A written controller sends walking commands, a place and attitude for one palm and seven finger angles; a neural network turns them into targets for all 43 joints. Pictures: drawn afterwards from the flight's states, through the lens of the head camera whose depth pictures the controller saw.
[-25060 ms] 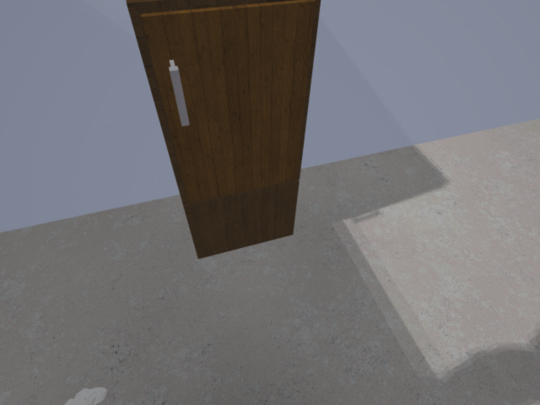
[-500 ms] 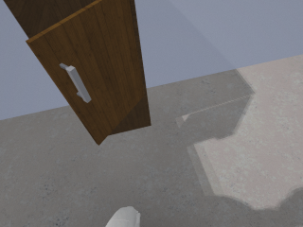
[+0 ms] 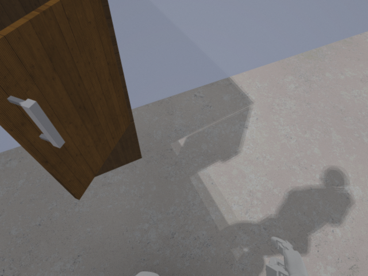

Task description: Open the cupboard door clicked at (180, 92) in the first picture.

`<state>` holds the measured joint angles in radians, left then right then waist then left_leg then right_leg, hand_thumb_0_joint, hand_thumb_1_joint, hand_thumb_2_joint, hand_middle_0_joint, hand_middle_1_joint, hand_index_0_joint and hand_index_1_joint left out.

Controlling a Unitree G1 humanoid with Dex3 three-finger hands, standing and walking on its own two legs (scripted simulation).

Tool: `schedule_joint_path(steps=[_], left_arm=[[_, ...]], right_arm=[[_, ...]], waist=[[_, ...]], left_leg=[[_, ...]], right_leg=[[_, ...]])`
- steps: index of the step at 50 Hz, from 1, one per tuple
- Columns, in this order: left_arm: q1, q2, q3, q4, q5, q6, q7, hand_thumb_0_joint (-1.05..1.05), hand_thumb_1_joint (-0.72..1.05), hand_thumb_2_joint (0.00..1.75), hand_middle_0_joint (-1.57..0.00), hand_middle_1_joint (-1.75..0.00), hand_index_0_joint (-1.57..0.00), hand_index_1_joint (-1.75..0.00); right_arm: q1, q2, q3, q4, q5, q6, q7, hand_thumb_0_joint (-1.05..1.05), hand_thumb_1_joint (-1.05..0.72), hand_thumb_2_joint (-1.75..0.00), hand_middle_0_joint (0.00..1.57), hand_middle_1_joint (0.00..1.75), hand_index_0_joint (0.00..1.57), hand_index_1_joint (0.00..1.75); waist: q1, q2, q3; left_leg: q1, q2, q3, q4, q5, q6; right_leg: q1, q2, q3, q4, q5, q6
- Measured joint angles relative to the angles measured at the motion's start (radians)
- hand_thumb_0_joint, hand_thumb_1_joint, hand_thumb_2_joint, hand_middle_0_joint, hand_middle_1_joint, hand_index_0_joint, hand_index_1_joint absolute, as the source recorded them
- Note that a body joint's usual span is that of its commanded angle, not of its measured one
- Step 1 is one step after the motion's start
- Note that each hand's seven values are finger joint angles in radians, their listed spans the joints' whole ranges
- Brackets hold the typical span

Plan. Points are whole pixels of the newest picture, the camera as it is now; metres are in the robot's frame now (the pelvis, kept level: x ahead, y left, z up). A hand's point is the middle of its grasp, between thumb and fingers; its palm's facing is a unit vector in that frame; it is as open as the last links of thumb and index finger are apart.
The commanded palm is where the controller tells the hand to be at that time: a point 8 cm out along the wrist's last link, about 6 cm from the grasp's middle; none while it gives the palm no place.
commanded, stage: walk to a spot facing it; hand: left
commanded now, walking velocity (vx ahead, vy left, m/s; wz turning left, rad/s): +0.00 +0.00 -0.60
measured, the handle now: (38, 123) +0.38 +0.39 +0.05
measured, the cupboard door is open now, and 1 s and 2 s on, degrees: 42 42 42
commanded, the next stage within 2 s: none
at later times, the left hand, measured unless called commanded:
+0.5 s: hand (144, 234) +0.22 +0.12 -0.14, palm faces -0.37 -0.89 -0.28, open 7.3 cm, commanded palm none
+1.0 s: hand (169, 223) +0.25 +0.07 -0.15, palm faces -0.61 -0.78 -0.16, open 7.4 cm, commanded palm none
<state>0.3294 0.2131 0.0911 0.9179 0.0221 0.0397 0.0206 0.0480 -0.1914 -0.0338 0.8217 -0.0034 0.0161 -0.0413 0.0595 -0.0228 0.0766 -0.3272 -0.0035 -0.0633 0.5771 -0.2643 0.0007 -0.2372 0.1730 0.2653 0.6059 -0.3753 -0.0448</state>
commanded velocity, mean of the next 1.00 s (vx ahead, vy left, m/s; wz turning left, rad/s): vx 0.12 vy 0.00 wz -0.60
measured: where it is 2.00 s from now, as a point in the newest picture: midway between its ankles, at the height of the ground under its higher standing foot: (264, 253)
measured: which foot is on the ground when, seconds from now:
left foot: down 0.00-0.38, up 0.40-0.70, down 0.72-1.00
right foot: up 0.00-0.36, down 0.38-0.72, up 0.74-1.00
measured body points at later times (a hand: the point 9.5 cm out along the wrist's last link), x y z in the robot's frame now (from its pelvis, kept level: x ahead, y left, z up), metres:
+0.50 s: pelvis +0.01 -0.01 +0.00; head +0.06 -0.05 +0.44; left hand +0.23 +0.17 -0.12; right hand -0.08 -0.28 -0.15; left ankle +0.00 +0.13 -0.66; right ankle -0.01 -0.12 -0.73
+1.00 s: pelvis +0.07 -0.03 +0.01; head +0.11 -0.05 +0.46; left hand +0.29 +0.11 -0.14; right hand -0.10 -0.19 -0.13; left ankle +0.08 +0.10 -0.73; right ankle +0.03 -0.17 -0.67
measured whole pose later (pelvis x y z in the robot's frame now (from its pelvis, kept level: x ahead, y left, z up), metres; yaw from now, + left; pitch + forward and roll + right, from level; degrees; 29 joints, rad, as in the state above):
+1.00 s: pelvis +0.07 -0.03 +0.01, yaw -39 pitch +1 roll +0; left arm 0.18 0.20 0.09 0.94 0.04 0.05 -0.06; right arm 0.41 -0.16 -0.02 0.97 -0.04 -0.05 -0.03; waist -0.02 -0.02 0.07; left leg -0.08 0.10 0.24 0.40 -0.32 -0.03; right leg -0.57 -0.08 -0.06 0.96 -0.27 0.02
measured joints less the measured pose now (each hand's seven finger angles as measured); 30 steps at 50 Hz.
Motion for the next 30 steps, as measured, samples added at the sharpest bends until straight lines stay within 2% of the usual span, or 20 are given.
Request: schedule_joint_path(steps=[1,3,5,7,12,17,19,20,22,25,27,30], left_arm=[[-0.013,0.012,0.003,0.003,-0.002,0.002,-0.004,0.00,0.91,0.90,-0.20,-0.30,-0.20,-0.30],[-0.042,0.039,0.010,0.003,0.005,0.005,-0.011,0.00,0.91,0.90,-0.20,-0.30,-0.20,-0.30],[-0.073,0.057,0.015,-0.002,0.008,0.009,-0.021,0.00,0.91,0.90,-0.20,-0.30,-0.20,-0.30],[-0.104,0.067,0.015,-0.015,0.005,0.013,-0.032,0.00,0.91,0.90,-0.19,-0.30,-0.20,-0.30],[-0.170,0.072,0.010,-0.043,0.005,0.019,-0.050,0.00,0.91,0.90,-0.19,-0.30,-0.20,-0.30],[-0.233,0.060,-0.004,-0.055,0.005,0.014,-0.055,0.00,0.91,0.90,-0.19,-0.30,-0.19,-0.30],[-0.246,0.058,-0.014,-0.067,0.005,0.000,-0.056,0.00,0.91,0.90,-0.19,-0.30,-0.19,-0.30],[-0.251,0.054,-0.016,-0.071,0.007,-0.013,-0.051,0.00,0.91,0.90,-0.19,-0.30,-0.20,-0.30],[-0.261,0.037,-0.028,-0.072,0.003,-0.028,-0.037,0.00,0.91,0.90,-0.19,-0.30,-0.20,-0.30],[-0.254,0.016,-0.036,-0.073,0.002,-0.018,-0.017,0.00,0.91,0.90,-0.19,-0.30,-0.20,-0.30],[-0.243,0.006,-0.040,-0.067,0.003,-0.008,-0.014,0.00,0.91,0.90,-0.20,-0.30,-0.20,-0.30],[-0.227,-0.009,-0.044,-0.056,0.007,0.000,-0.018,0.00,0.91,0.90,-0.20,-0.30,-0.20,-0.30]], right_arm=[[0.008,0.001,0.002,-0.001,-0.005,-0.008,-0.004,0.00,-0.91,-0.90,0.20,0.30,0.21,0.30],[0.026,0.010,0.015,0.001,-0.016,-0.009,-0.007,0.00,-0.91,-0.90,0.20,0.30,0.21,0.30],[0.055,0.012,0.025,0.002,-0.023,-0.009,-0.007,0.00,-0.91,-0.90,0.20,0.30,0.21,0.30],[0.087,0.009,0.028,0.010,-0.025,-0.009,-0.007,0.00,-0.91,-0.90,0.20,0.30,0.21,0.30],[0.161,-0.014,0.016,0.046,-0.027,-0.004,-0.002,0.00,-0.91,-0.90,0.20,0.30,0.21,0.30],[0.226,-0.052,-0.005,0.081,-0.030,0.003,0.004,0.00,-0.91,-0.90,0.20,0.30,0.21,0.30],[0.256,-0.067,-0.012,0.091,-0.024,0.008,0.009,0.00,-0.91,-0.90,0.20,0.30,0.21,0.30],[0.261,-0.077,-0.016,0.098,-0.019,0.014,0.012,0.00,-0.91,-0.90,0.20,0.30,0.21,0.30],[0.245,-0.093,-0.022,0.114,-0.013,0.038,0.007,0.00,-0.91,-0.90,0.20,0.30,0.20,0.30],[0.220,-0.088,-0.027,0.121,-0.010,0.054,0.005,0.01,-0.91,-0.90,0.20,0.30,0.20,0.30],[0.207,-0.076,-0.026,0.111,-0.010,0.054,0.008,0.01,-0.91,-0.90,0.20,0.30,0.20,0.30],[0.191,-0.053,-0.023,0.092,-0.011,0.046,0.014,0.01,-0.91,-0.90,0.20,0.30,0.20,0.30]], waist=[[0.000,-0.008,0.004],[0.010,-0.034,0.022],[0.006,-0.034,0.036],[-0.002,-0.022,0.047],[-0.034,0.010,0.060],[-0.077,0.037,0.062],[-0.088,0.043,0.053],[-0.090,0.048,0.050],[-0.100,0.066,0.064],[-0.103,0.055,0.064],[-0.105,0.043,0.056],[-0.103,0.030,0.043]], left_leg=[[-0.004,0.000,0.015,0.017,-0.022,0.014],[0.008,0.006,0.058,0.039,-0.066,0.020],[0.030,0.023,0.081,0.017,-0.069,0.016],[0.056,0.044,0.100,-0.018,-0.054,0.012],[0.102,0.089,0.162,-0.061,-0.047,0.007],[0.114,0.121,0.229,-0.015,-0.090,-0.014],[0.100,0.134,0.250,0.049,-0.129,-0.030],[0.072,0.142,0.247,0.125,-0.155,-0.040],[-0.005,0.122,0.173,0.330,-0.263,-0.051],[-0.090,0.087,0.115,0.516,-0.251,-0.062],[-0.118,0.078,0.104,0.521,-0.215,-0.069],[-0.117,0.066,0.094,0.433,-0.179,-0.071]], right_leg=[[-0.041,-0.018,-0.039,0.102,-0.070,0.019],[-0.127,-0.065,-0.116,0.320,-0.159,0.055],[-0.198,-0.106,-0.179,0.469,-0.162,0.078],[-0.239,-0.146,-0.223,0.518,-0.133,0.092],[-0.244,-0.205,-0.282,0.362,-0.061,0.095],[-0.162,-0.203,-0.319,0.149,-0.018,0.065],[-0.088,-0.196,-0.333,0.009,0.101,0.042],[-0.082,-0.190,-0.328,-0.006,0.100,0.033],[-0.095,-0.174,-0.313,0.032,0.069,0.023],[-0.078,-0.162,-0.275,0.007,0.078,0.020],[-0.066,-0.158,-0.253,-0.022,0.098,0.021],[-0.058,-0.150,-0.222,-0.051,0.117,0.023]])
